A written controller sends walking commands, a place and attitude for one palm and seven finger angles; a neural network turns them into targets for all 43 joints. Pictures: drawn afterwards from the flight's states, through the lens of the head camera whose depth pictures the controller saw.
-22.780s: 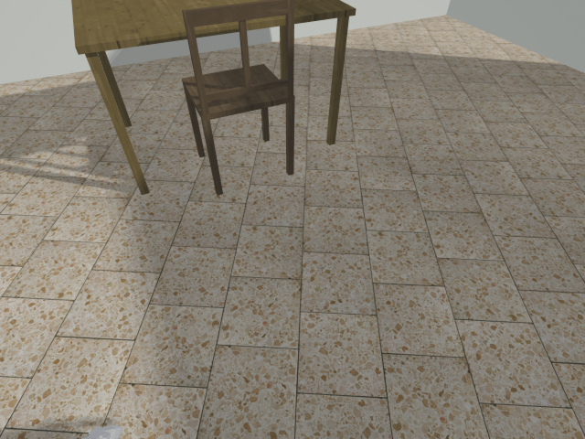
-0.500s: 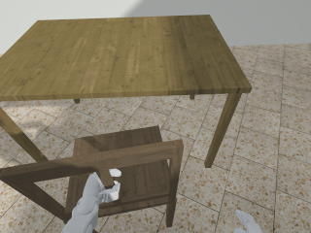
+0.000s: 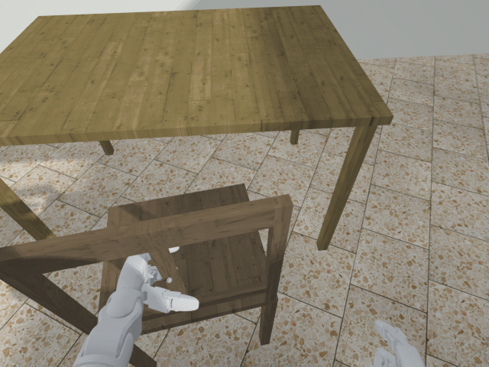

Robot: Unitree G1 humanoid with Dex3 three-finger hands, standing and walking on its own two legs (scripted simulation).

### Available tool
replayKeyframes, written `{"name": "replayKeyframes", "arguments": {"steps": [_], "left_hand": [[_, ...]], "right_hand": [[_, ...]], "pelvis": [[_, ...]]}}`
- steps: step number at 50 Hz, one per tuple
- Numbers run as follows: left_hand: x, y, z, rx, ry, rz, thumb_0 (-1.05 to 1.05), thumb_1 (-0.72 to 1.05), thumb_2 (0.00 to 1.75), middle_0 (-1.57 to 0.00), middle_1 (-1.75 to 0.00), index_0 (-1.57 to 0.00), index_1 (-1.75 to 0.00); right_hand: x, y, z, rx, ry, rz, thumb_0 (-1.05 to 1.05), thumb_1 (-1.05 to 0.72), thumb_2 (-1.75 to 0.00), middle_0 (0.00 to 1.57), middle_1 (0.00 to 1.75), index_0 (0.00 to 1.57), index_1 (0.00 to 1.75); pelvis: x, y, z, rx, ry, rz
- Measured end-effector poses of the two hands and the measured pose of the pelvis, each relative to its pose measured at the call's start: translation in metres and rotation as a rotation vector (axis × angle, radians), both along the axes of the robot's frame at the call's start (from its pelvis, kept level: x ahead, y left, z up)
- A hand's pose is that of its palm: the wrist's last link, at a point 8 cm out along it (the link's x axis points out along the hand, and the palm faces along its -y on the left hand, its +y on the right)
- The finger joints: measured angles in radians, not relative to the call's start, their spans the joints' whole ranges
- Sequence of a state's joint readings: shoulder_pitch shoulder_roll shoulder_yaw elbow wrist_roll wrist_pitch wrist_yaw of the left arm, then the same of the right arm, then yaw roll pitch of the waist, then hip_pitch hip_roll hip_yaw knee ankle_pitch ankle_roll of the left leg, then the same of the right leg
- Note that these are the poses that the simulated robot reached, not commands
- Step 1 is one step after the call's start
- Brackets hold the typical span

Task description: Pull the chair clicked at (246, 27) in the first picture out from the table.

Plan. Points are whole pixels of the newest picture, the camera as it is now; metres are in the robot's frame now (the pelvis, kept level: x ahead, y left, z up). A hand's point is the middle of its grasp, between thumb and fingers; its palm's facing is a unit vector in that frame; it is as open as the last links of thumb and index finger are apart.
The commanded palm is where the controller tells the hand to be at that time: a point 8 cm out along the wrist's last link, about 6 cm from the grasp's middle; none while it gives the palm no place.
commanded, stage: open the thumb and straighten the fingers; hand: left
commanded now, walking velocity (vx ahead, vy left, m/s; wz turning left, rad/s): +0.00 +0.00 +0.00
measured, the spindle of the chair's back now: (172, 279) +0.30 +0.15 -0.06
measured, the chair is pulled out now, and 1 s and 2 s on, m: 0.23 0.23 0.23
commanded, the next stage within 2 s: draw the fingers out of the gap in 0.28 s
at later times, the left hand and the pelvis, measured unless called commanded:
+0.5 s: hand (165, 292) +0.26 +0.15 -0.05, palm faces +0.04 -0.99 -0.13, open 17.4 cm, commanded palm +0.23 +0.20 -0.02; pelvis +0.00 +0.01 -0.01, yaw +0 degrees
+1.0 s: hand (165, 345) +0.18 +0.13 -0.04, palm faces +0.05 -0.99 -0.15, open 17.5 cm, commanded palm +0.15 +0.18 -0.02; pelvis +0.01 +0.00 -0.02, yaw +2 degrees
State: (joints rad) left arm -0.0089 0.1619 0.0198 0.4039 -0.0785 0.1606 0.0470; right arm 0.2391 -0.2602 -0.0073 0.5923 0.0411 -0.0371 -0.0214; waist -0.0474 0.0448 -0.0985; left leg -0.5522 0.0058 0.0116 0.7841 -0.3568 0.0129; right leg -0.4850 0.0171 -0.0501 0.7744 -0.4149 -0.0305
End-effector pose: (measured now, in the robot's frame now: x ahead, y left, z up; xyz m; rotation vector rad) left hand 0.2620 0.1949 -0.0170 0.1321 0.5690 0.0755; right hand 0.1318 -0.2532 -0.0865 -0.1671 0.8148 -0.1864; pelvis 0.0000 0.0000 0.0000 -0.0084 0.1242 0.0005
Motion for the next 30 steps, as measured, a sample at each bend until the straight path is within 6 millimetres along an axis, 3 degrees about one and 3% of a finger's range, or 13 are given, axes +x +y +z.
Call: {"name": "replayKeyframes", "arguments": {"steps": [8,14,23,30], "left_hand": [[-0.001,0.004,-0.008,-0.001,0.019,0.005,0.00,-0.52,0.21,-0.18,-0.53,-0.19,-0.54],[-0.004,0.005,-0.003,-0.002,-0.009,0.006,-0.01,-0.53,0.21,-0.07,-0.20,-0.07,-0.21],[-0.010,0.005,-0.014,-0.019,0.033,0.010,-0.01,-0.54,0.20,-0.02,-0.03,-0.02,-0.04],[-0.039,0.007,-0.009,0.004,0.021,0.005,-0.01,-0.54,0.20,-0.01,-0.01,-0.01,-0.01]], "right_hand": [[-0.002,0.017,-0.009,0.013,0.001,0.025,0.01,-0.91,-0.90,0.20,0.29,0.20,0.30],[-0.002,0.022,-0.009,0.014,-0.013,0.029,0.01,-0.91,-0.90,0.20,0.29,0.20,0.30],[0.004,0.019,-0.004,-0.015,-0.027,0.036,0.01,-0.91,-0.90,0.21,0.29,0.20,0.30],[0.014,0.017,0.002,-0.016,-0.072,0.036,0.01,-0.91,-0.90,0.20,0.29,0.20,0.30]], "pelvis": [[-0.006,0.006,-0.007,-0.006,0.018,0.004],[-0.006,0.009,-0.008,-0.009,0.023,0.004],[-0.006,0.009,-0.011,-0.012,0.030,0.006],[0.000,0.009,-0.011,-0.013,0.032,0.007]]}}
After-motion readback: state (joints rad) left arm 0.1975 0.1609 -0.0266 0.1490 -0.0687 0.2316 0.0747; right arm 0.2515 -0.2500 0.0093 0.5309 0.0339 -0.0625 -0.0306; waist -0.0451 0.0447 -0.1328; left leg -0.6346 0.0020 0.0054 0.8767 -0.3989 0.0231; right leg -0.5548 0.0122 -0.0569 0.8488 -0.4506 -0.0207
